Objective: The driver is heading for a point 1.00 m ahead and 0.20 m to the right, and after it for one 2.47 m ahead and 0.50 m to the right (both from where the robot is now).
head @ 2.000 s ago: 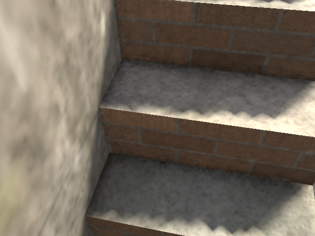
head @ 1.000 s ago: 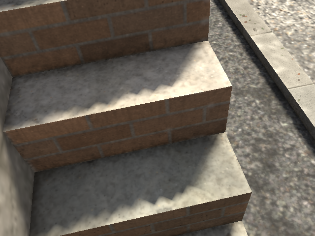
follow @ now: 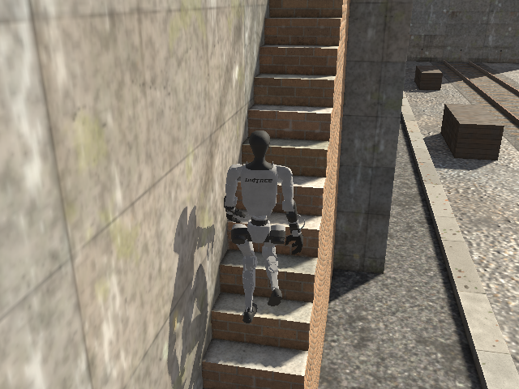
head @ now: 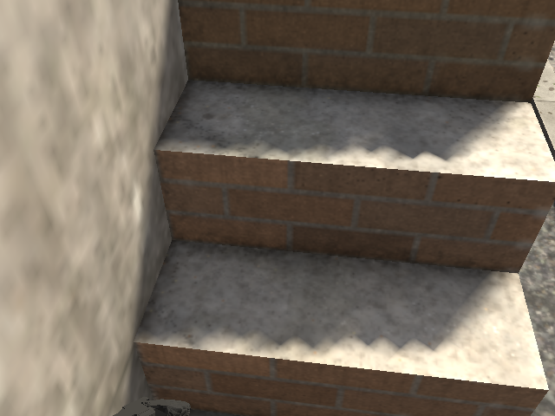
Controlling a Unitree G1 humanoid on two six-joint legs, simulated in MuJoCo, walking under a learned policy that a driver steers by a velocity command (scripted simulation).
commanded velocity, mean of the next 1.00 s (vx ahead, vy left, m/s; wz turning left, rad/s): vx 0.01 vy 0.00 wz -0.22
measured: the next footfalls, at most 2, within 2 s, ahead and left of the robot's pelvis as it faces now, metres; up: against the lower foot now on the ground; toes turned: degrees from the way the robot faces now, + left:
right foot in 0.14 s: +0.09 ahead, -0.09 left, +0.00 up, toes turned +8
left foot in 0.38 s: +0.12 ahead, +0.13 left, +0.00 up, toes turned -1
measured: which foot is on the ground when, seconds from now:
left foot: down 0.00-0.16, up 0.18-0.36, down 0.38-0.84, up 0.86-1.00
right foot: up 0.00-0.12, down 0.14-0.54, up 0.56-0.80, down 0.82-1.00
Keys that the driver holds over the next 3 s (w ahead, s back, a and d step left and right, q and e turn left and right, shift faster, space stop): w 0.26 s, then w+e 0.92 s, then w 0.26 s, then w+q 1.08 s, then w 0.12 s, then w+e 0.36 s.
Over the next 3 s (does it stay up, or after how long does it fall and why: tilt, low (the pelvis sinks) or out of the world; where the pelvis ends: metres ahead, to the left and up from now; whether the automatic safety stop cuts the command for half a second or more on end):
stays up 0.10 -0.04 0.17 its command is cut before an obstacle from the start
